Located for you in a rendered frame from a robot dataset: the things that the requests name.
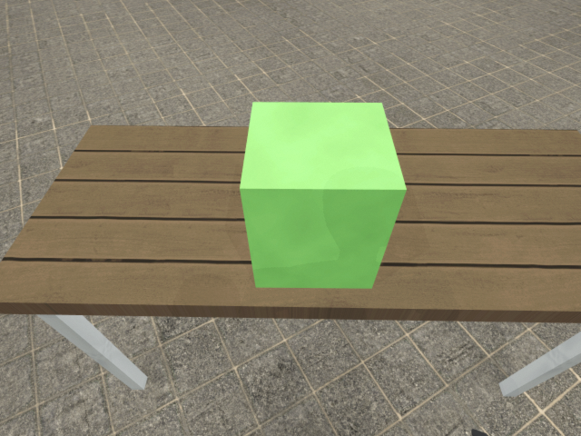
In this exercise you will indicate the carton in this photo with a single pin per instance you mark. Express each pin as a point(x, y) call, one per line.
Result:
point(321, 188)

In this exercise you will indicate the table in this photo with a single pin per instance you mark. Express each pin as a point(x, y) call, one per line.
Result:
point(147, 220)

